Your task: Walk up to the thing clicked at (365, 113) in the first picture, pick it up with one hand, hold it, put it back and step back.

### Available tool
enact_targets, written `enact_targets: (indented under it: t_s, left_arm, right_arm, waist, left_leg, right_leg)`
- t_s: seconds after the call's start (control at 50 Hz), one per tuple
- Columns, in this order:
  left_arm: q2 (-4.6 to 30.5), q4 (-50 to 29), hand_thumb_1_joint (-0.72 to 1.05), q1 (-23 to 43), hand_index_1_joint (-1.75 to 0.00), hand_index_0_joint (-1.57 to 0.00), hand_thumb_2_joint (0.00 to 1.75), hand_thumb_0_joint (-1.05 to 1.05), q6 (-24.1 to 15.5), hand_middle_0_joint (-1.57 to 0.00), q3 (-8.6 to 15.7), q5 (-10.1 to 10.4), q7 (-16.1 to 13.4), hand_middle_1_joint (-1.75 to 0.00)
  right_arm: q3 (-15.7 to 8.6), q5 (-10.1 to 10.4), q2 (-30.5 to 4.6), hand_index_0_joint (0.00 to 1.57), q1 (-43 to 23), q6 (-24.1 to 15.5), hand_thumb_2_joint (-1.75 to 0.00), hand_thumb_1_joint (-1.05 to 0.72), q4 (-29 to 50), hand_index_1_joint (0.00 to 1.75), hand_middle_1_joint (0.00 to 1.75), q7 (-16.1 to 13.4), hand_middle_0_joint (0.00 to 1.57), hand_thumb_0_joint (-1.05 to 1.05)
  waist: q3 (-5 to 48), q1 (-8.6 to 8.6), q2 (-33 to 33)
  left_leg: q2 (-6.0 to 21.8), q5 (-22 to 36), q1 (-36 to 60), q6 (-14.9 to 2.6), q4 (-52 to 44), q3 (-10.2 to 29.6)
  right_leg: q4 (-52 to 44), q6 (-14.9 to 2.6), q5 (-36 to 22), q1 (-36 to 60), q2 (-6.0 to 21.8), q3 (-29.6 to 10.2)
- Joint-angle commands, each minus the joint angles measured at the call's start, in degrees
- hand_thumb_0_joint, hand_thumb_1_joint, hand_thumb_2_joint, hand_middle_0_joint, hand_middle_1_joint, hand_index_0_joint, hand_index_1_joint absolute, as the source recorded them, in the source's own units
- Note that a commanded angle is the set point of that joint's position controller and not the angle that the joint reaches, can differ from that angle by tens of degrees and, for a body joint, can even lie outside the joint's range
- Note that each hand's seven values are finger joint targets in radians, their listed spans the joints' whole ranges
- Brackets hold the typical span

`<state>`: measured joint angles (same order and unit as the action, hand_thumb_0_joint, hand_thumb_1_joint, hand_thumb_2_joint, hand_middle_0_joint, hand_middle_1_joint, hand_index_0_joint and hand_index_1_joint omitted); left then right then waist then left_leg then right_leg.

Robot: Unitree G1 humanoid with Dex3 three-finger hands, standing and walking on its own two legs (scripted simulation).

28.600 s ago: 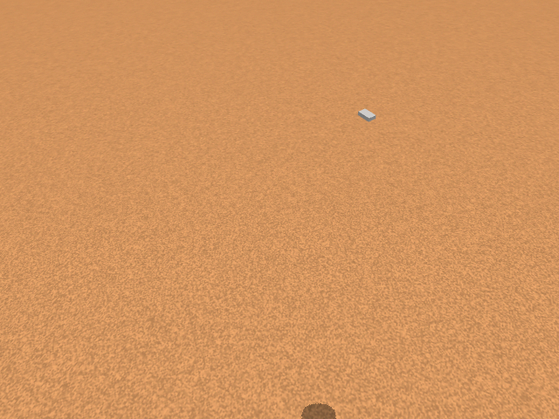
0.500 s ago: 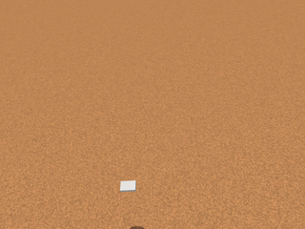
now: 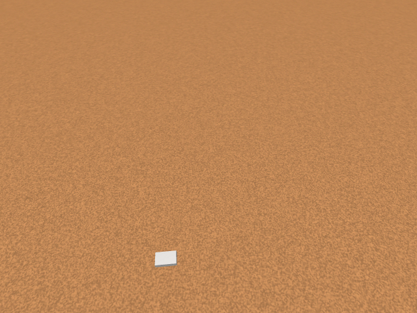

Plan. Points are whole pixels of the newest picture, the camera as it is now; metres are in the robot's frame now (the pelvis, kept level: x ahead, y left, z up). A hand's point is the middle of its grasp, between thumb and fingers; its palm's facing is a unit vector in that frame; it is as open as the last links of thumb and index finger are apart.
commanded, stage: stand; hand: left
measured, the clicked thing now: (166, 258) +0.51 +0.24 -0.77
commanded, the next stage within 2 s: walk up in 0.24 s
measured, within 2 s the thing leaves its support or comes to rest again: neither
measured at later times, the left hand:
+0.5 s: hand out of the picture +0.03 +0.26 -0.17, palm faces +0.00 -0.90 -0.43, open 7.3 cm
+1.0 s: hand out of the picture -0.06 +0.27 -0.17, palm faces +0.07 -0.92 -0.39, open 7.3 cm
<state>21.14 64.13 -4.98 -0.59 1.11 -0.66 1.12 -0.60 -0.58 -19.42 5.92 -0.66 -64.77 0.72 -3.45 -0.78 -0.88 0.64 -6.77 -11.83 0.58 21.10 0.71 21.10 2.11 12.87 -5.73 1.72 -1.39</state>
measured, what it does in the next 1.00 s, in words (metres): walks backwards: left foot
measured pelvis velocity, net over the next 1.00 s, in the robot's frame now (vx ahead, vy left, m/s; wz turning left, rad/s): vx -0.17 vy -0.01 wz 0.06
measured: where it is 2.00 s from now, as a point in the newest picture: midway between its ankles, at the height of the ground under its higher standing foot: outside the picture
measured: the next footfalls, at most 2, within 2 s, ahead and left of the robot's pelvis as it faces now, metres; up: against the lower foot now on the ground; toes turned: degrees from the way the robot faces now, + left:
left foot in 0.84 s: -0.12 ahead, +0.12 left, +0.00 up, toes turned +3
right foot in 1.18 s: -0.24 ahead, -0.14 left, +0.00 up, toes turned +4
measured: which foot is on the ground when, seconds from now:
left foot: down 0.00-0.48, up 0.50-0.82, down 0.84-1.00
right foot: down 0.00-0.86, up 0.88-1.00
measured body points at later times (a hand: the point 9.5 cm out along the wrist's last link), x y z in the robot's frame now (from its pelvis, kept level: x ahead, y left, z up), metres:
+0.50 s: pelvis -0.04 -0.02 -0.02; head +0.02 -0.04 +0.42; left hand +0.03 +0.30 -0.14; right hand +0.10 -0.34 -0.15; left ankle +0.05 +0.12 -0.74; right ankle -0.05 -0.13 -0.75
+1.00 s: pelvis -0.17 -0.01 -0.02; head -0.10 +0.01 +0.43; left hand -0.06 +0.32 -0.14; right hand -0.04 -0.31 -0.13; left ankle -0.16 +0.11 -0.74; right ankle -0.17 -0.14 -0.67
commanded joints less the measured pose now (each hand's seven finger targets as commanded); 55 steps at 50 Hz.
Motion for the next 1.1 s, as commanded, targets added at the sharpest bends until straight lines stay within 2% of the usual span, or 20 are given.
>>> enact_targets:
  t_s: [0.0,0.2,0.22,0.26,0.34,0.38,0.42,0.46,0.48,0.5,0.56,0.68,0.76,0.8,0.82,0.84,0.86,0.94,1.02,1.08]
  left_arm:
    - [11.30,-2.89,0.90,2.38,-0.30,-0.20,0.90,0.00,-1.40,-0.20,1.79,0.39,-0.86,-0.30]
    - [11.32,-2.16,0.90,1.04,-0.30,-0.20,0.90,0.00,-1.30,-0.20,1.50,0.40,-1.21,-0.30]
    - [13.81,-2.73,0.90,0.51,-0.30,-0.20,0.90,0.00,-0.25,-0.20,3.43,1.33,-1.95,-0.30]
    - [12.03,-3.92,0.90,-2.15,-0.30,-0.20,0.90,0.00,0.53,-0.20,3.44,1.59,-2.36,-0.30]
    - [10.32,-6.24,0.90,-6.92,-0.30,-0.20,0.90,0.00,2.36,-0.20,3.83,0.96,-2.29,-0.30]
    - [9.25,-7.03,0.90,-8.34,-0.30,-0.20,0.90,0.00,2.71,-0.20,4.21,0.70,-2.30,-0.30]
    - [9.66,-7.67,0.90,-10.33,-0.30,-0.20,0.90,0.00,1.96,-0.20,4.49,0.07,-2.50,-0.30]
    - [17.28,-10.37,0.90,-6.48,-0.30,-0.20,0.90,0.00,1.36,-0.20,6.59,-1.13,-2.42,-0.30]
    - [20.70,-13.09,0.90,-2.64,-0.30,-0.20,0.90,0.00,1.31,-0.20,7.02,-1.24,-2.43,-0.30]
    - [20.63,-15.28,0.90,-0.75,-0.30,-0.20,0.90,0.00,0.90,-0.20,7.14,-1.45,-2.71,-0.30]
    - [15.36,-17.34,0.90,3.72,-0.30,-0.20,0.90,0.00,0.75,-0.20,6.30,-1.58,-3.14,-0.30]
    - [13.38,-18.68,0.90,-6.68,-0.30,-0.20,0.90,0.00,1.60,-0.20,6.63,-0.86,-4.50,-0.30]
    - [14.94,-21.11,0.90,-4.10,-0.30,-0.20,0.90,0.00,2.33,-0.20,6.89,-0.39,-4.29,-0.30]
    - [15.17,-22.47,0.90,-0.94,-0.30,-0.20,0.90,0.00,2.95,-0.20,6.51,0.12,-3.78,-0.30]
    - [12.66,-22.93,0.90,-2.27,-0.30,-0.20,0.90,0.00,3.08,-0.20,5.85,0.31,-3.48,-0.30]
    - [10.94,-23.82,0.90,-1.03,-0.30,-0.20,0.90,0.00,2.94,-0.20,5.33,0.69,-3.65,-0.30]
    - [12.40,-23.25,0.90,2.82,-0.30,-0.20,0.90,0.00,3.07,-0.20,6.72,-0.31,-4.27,-0.30]
    - [12.01,-19.30,0.90,-5.16,-0.30,-0.20,0.90,0.00,2.97,-0.20,6.73,0.77,-3.74,-0.30]
    - [10.29,-20.06,0.90,-3.61,-0.30,-0.20,0.90,0.00,2.01,-0.20,6.16,-0.07,-3.01,-0.30]
    - [10.05,-18.91,0.90,-5.49,-0.30,-0.20,0.90,0.00,1.43,-0.20,5.79,-0.12,-2.94,-0.30]
  right_arm:
    - [-2.38,0.01,-12.76,0.20,-3.57,-1.79,-0.90,-0.90,3.28,0.30,0.30,-0.64,0.20,0.00]
    - [-2.13,0.28,-13.00,0.20,-3.97,-1.32,-0.90,-0.90,2.47,0.30,0.30,-0.82,0.20,0.00]
    - [-2.90,0.70,-16.35,0.20,-5.96,-0.10,-0.90,-0.90,1.98,0.30,0.30,-0.88,0.20,0.00]
    - [-3.65,1.08,-16.99,0.20,-4.28,0.52,-0.90,-0.90,3.06,0.30,0.30,-1.05,0.20,0.00]
    - [-5.07,0.11,-18.08,0.20,-6.41,1.36,-0.90,-0.90,7.72,0.30,0.30,-1.50,0.20,0.00]
    - [-4.96,-0.36,-17.41,0.20,-8.17,2.03,-0.90,-0.90,9.63,0.30,0.30,-1.80,0.20,0.00]
    - [-4.35,0.14,-15.62,0.20,-9.56,2.96,-0.90,-0.90,10.78,0.30,0.30,-1.67,0.20,0.00]
    - [-3.10,1.19,-11.04,0.20,-8.46,3.29,-0.90,-0.90,12.46,0.30,0.30,-1.58,0.20,0.00]
    - [-3.37,0.66,-11.27,0.20,-5.20,3.64,-0.90,-0.90,12.62,0.30,0.30,-2.25,0.20,0.00]
    - [-4.15,0.34,-13.12,0.20,-3.47,4.00,-0.90,-0.90,12.82,0.30,0.30,-2.39,0.20,0.00]
    - [-4.64,1.26,-14.93,0.20,-0.32,3.44,-0.90,-0.90,12.69,0.30,0.30,-2.16,0.20,0.00]
    - [-3.46,0.17,-12.81,0.20,-2.29,2.63,-0.90,-0.90,16.12,0.30,0.30,-2.89,0.20,0.00]
    - [-4.50,-0.51,-13.07,0.20,3.34,2.76,-0.90,-0.90,15.32,0.30,0.30,-2.45,0.20,0.00]
    - [-5.41,-0.94,-13.46,0.20,7.27,2.43,-0.90,-0.90,13.69,0.30,0.30,-2.23,0.20,0.00]
    - [-6.32,-1.62,-16.30,0.20,5.95,2.21,-0.90,-0.90,14.24,0.30,0.30,-2.22,0.20,0.00]
    - [-7.39,-1.42,-22.87,0.20,2.13,2.56,-0.90,-0.90,15.86,0.30,0.30,-1.48,0.20,0.00]
    - [-7.92,-1.38,-25.03,0.20,1.72,2.35,-0.90,-0.90,16.70,0.30,0.30,-1.27,0.20,0.00]
    - [-5.28,-1.33,-16.04,0.20,-5.17,2.11,-0.90,-0.90,18.46,0.30,0.30,-2.54,0.20,0.00]
    - [-5.36,-1.49,-15.51,0.20,-0.25,2.44,-0.90,-0.90,18.29,0.30,0.30,-2.30,0.20,0.00]
    - [-5.60,-1.19,-17.00,0.20,-0.64,3.19,-0.90,-0.90,18.76,0.30,0.30,-1.90,0.20,0.00]
  waist:
    - [5.56,0.35,2.30]
    - [6.26,0.10,1.79]
    - [-2.98,0.97,2.47]
    - [2.11,0.70,5.91]
    - [9.98,2.07,13.33]
    - [9.40,3.00,12.78]
    - [7.36,4.26,7.57]
    - [3.15,1.83,-9.51]
    - [3.04,2.01,-11.26]
    - [2.81,1.90,-11.43]
    - [5.98,-1.00,-5.61]
    - [9.18,5.21,-8.96]
    - [10.65,2.60,-11.20]
    - [10.39,-0.73,-7.84]
    - [10.32,0.00,-0.07]
    - [8.53,-0.45,15.18]
    - [6.89,-3.76,17.20]
    - [3.15,3.03,7.83]
    - [4.00,-0.66,10.17]
    - [6.63,-0.69,14.02]
  left_leg:
    - [6.53,-0.19,4.34,-1.63,-4.50,6.79]
    - [6.59,6.32,6.55,-1.81,-2.98,5.27]
    - [6.88,17.39,2.47,-3.00,0.37,6.91]
    - [10.37,24.01,3.50,-6.35,0.13,8.91]
    - [16.98,20.17,0.36,-13.23,-0.90,12.30]
    - [15.93,18.50,-2.74,-12.95,2.94,10.52]
    - [10.37,11.95,-2.95,-7.95,10.52,7.91]
    - [-4.39,-15.32,-14.39,-1.69,23.56,2.80]
    - [-6.14,-27.47,-13.67,-0.89,35.49,5.30]
    - [-4.57,-27.10,-12.20,-1.03,43.81,7.94]
    - [-6.20,-21.33,-15.01,-0.92,48.11,7.65]
    - [-3.23,-24.44,-20.84,0.74,33.86,5.23]
    - [-1.50,-20.05,-9.59,-0.55,16.82,0.60]
    - [-1.44,-3.05,-0.64,-1.39,2.02,-1.80]
    - [5.78,6.14,3.97,-3.48,1.22,7.61]
    - [17.66,13.90,3.38,-11.53,-0.32,22.04]
    - [23.66,16.39,-4.74,-18.58,-2.57,29.43]
    - [14.36,19.14,-0.47,-13.40,4.46,11.49]
    - [13.38,22.65,6.12,-14.88,7.39,10.43]
    - [13.08,17.25,6.67,-13.30,8.27,10.76]
  right_leg:
    - [-4.54,-2.81,-1.80,-2.24,4.91,-4.32]
    - [-4.90,-2.16,-6.20,-1.67,5.19,-3.66]
    - [1.08,-2.59,-12.73,-8.63,3.93,-2.83]
    - [8.74,-2.86,-9.92,-7.28,1.12,-0.04]
    - [25.74,-4.12,13.76,-6.53,-2.32,0.58]
    - [24.15,-4.46,12.95,-6.45,-1.40,0.13]
    - [7.22,-4.29,0.03,-6.66,0.68,-1.35]
    - [-2.83,-8.47,-14.14,-6.03,13.85,-17.79]
    - [-2.96,-17.12,-19.49,-13.06,20.94,-22.68]
    - [-2.99,-19.59,-19.51,-16.54,22.76,-24.83]
    - [5.04,-13.71,-29.85,-7.54,13.38,-10.71]
    - [11.84,-14.84,-41.82,11.85,14.77,-11.17]
    - [14.08,-12.83,-38.39,6.17,14.40,-9.42]
    - [17.71,-9.43,-27.66,-1.84,11.79,-6.81]
    - [21.56,-6.12,-15.16,-10.08,7.19,-4.64]
    - [30.52,-2.84,9.56,-20.36,-4.91,2.62]
    - [43.07,-2.15,27.15,-17.91,-6.68,-4.99]
    - [51.79,-2.63,17.14,-23.41,-6.05,-7.51]
    - [35.93,0.43,18.68,-20.42,-4.55,-3.14]
    - [20.37,-0.41,14.09,-14.55,-3.18,1.04]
